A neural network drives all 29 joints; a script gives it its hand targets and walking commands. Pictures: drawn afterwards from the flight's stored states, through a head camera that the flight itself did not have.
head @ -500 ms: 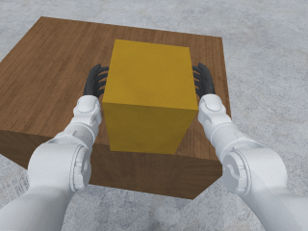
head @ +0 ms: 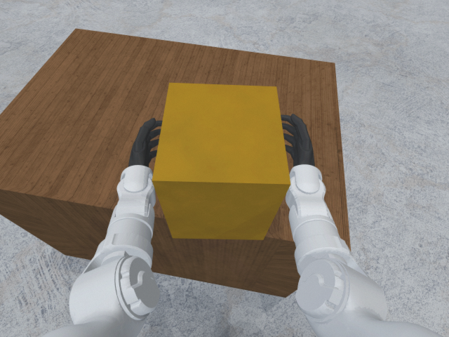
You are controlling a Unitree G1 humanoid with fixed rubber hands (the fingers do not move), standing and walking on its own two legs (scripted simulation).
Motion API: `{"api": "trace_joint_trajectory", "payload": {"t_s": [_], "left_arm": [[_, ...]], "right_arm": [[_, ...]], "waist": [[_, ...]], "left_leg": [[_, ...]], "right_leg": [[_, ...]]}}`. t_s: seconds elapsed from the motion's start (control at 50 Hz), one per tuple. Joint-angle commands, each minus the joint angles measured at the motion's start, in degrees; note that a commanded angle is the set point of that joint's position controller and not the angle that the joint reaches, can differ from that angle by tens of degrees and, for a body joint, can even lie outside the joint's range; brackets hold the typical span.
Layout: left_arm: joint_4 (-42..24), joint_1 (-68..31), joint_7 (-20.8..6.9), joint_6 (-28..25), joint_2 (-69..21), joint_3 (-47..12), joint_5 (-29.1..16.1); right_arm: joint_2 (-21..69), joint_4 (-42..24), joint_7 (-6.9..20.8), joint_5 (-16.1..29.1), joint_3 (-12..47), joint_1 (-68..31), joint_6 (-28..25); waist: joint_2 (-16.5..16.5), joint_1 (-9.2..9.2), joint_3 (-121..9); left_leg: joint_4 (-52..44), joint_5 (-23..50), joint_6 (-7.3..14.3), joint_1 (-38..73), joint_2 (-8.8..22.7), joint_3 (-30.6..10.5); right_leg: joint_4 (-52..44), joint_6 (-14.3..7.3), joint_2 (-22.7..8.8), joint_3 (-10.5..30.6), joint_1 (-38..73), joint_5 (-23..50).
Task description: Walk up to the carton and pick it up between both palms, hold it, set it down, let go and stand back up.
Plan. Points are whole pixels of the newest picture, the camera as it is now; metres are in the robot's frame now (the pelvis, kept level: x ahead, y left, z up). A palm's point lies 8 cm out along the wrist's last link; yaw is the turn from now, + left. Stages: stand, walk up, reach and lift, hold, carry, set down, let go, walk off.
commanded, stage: reach and lift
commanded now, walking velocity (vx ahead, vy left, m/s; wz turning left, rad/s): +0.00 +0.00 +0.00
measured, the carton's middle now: (220, 168) +0.43 +0.03 -0.01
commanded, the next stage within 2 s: none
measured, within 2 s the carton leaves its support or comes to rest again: leaves its support in 0.98 s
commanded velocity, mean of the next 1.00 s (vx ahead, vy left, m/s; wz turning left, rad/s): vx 0.00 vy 0.00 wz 0.00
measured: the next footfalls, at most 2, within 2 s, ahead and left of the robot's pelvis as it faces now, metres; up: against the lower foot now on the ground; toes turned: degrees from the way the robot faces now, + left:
none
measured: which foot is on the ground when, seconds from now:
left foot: down 0.00-1.00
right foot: down 0.00-1.00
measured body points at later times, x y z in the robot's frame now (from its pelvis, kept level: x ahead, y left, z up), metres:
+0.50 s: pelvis +0.00 +0.00 +0.00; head +0.06 +0.02 +0.45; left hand +0.42 +0.16 +0.04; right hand +0.41 -0.13 +0.05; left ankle -0.02 +0.12 -0.75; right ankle +0.00 -0.13 -0.75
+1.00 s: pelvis +0.00 +0.00 +0.00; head +0.05 +0.02 +0.45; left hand +0.42 +0.16 +0.04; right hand +0.40 -0.14 +0.06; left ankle -0.02 +0.12 -0.75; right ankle +0.00 -0.13 -0.75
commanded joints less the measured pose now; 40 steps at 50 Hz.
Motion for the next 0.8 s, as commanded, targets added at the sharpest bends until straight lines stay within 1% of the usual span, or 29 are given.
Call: {"api": "trace_joint_trajectory", "payload": {"t_s": [0.0,0.02,0.04,0.08,0.1,0.16,0.2,0.28,0.3,0.36,0.42,0.48,0.5,0.52,0.54,0.64,0.7,0.76,0.78], "left_arm": [[-4.62,-23.32,-4.96,0.07,-24.27,-11.70,1.93],[-5.75,-24.07,-4.82,0.13,-24.67,-12.11,1.30],[-5.69,-23.54,-4.73,0.26,-24.88,-12.45,1.01],[-6.07,-23.07,-4.64,0.53,-25.33,-13.11,0.31],[-6.28,-22.67,-4.69,0.70,-25.69,-13.63,-0.29],[-6.33,-22.81,-5.20,0.72,-26.36,-14.37,-1.11],[-6.24,-23.00,-5.47,0.71,-26.87,-14.94,-1.74],[-6.00,-22.90,-5.73,1.06,-26.18,-15.37,-2.13],[-6.08,-22.97,-5.88,1.21,-26.05,-14.88,-2.10],[-5.57,-23.70,-6.03,1.32,-26.14,-14.48,-2.57],[-6.00,-24.34,-5.98,1.22,-25.83,-14.54,-2.67],[-6.35,-24.91,-6.02,1.49,-25.68,-14.00,-2.36],[-6.77,-25.30,-5.97,1.46,-25.48,-14.36,-2.40],[-6.58,-25.31,-5.90,1.53,-25.57,-14.20,-2.52],[-6.97,-25.47,-5.79,1.50,-25.63,-14.54,-2.56],[-7.98,-27.02,-5.13,1.51,-26.95,-15.03,-2.13],[-8.22,-26.15,-4.76,1.55,-27.60,-15.34,-1.91],[-8.18,-26.29,-4.42,1.28,-28.10,-15.84,-2.13],[-7.99,-26.32,-4.37,1.15,-28.22,-16.06,-2.21]], "right_arm": [[20.08,3.08,7.34,-4.73,10.74,-17.01,-2.27],[20.36,3.07,7.37,-4.66,11.21,-16.76,-2.54],[20.29,3.24,7.33,-4.11,11.50,-16.90,-2.69],[20.96,3.35,7.16,-3.32,13.08,-16.40,-2.89],[21.36,3.75,7.05,-2.90,13.42,-16.44,-2.96],[22.64,3.19,6.63,-2.30,15.11,-16.34,-2.96],[23.27,2.47,6.62,-1.22,16.71,-16.49,-2.98],[23.33,1.48,6.47,-0.09,18.05,-17.09,-2.57],[23.64,1.30,6.54,0.26,18.49,-16.98,-2.40],[23.72,0.75,6.79,1.49,19.32,-17.88,-2.06],[23.90,-0.37,7.06,2.00,19.95,-18.69,-1.80],[23.58,-0.05,7.24,2.12,19.41,-18.49,-1.36],[23.41,-0.26,7.32,2.29,19.32,-18.60,-1.44],[23.67,-0.58,7.46,2.52,19.50,-19.06,-1.41],[23.18,-0.40,7.56,2.21,19.07,-18.70,-1.45],[22.24,0.99,8.04,2.17,17.75,-19.35,-1.93],[21.36,0.96,8.23,1.77,17.52,-19.19,-2.65],[21.72,1.30,8.17,2.47,18.27,-20.45,-3.51],[21.67,1.61,8.09,2.56,18.75,-20.20,-3.79]], "waist": [[5.27,-2.64,-29.24],[5.70,-2.82,-30.13],[5.93,-2.43,-29.88],[5.84,-2.46,-29.83],[5.56,-2.13,-30.03],[4.02,-2.32,-29.97],[3.91,-1.66,-30.18],[2.19,-1.24,-29.15],[2.80,-0.99,-28.52],[1.89,-0.71,-28.64],[1.99,-0.47,-29.16],[2.15,-0.52,-28.32],[2.17,-0.61,-28.99],[2.42,-0.16,-29.15],[2.77,-0.55,-29.39],[5.07,-0.85,-30.05],[4.91,-0.72,-30.41],[4.45,-0.29,-30.98],[3.97,-0.51,-31.16]], "left_leg": [[3.75,34.01,-3.56,15.51,-0.11,7.35],[4.47,35.63,-3.74,16.06,-0.10,7.07],[4.88,36.60,-3.66,16.37,-0.16,7.11],[5.23,37.45,-3.20,16.55,0.03,6.93],[5.28,37.11,-3.30,16.37,-0.02,7.10],[4.55,34.66,-2.81,13.80,-0.47,7.01],[3.92,32.57,-2.65,12.04,-0.76,7.19],[1.81,26.47,-2.20,7.73,-1.33,7.45],[1.27,25.06,-1.91,6.39,-1.71,7.87],[0.65,23.01,-1.60,5.11,-1.90,7.87],[0.24,21.26,-1.30,4.41,-1.91,7.90],[-0.19,20.17,-1.36,4.45,-1.89,7.94],[-0.14,20.32,-1.43,4.57,-1.92,8.22],[-0.10,20.31,-1.49,5.14,-1.91,8.14],[0.21,20.88,-1.57,5.68,-1.81,7.98],[1.20,23.96,-2.80,9.78,-1.29,8.00],[2.09,26.93,-3.27,12.31,-0.84,8.06],[2.17,27.17,-3.27,11.55,-1.01,8.03],[2.22,26.98,-3.33,11.10,-0.86,7.87]], "right_leg": [[3.23,1.03,3.10,-5.21,13.37,17.61],[3.27,0.84,3.26,-5.07,12.23,17.82],[3.56,0.81,3.23,-5.07,11.87,17.91],[3.65,0.96,3.17,-4.95,11.61,18.40],[4.03,1.06,3.14,-5.03,11.82,19.15],[4.49,1.42,2.85,-4.47,14.79,21.65],[4.89,1.63,2.50,-4.13,17.13,22.83],[5.44,1.95,1.97,-3.54,21.57,23.15],[5.34,1.96,1.74,-2.99,22.57,23.20],[5.65,2.07,1.56,-2.79,24.15,22.82],[5.93,2.17,1.34,-2.78,24.96,22.51],[5.31,1.86,1.63,-2.55,24.30,19.88],[5.13,1.82,1.59,-2.69,24.34,19.66],[5.23,1.81,1.73,-2.82,23.96,19.34],[5.08,1.51,1.83,-2.86,22.92,18.89],[3.80,0.49,2.39,-3.52,19.10,14.99],[3.37,0.44,2.79,-3.97,16.76,14.15],[3.53,0.37,2.93,-3.74,17.43,15.58],[3.64,0.25,2.68,-3.86,17.62,16.21]]}}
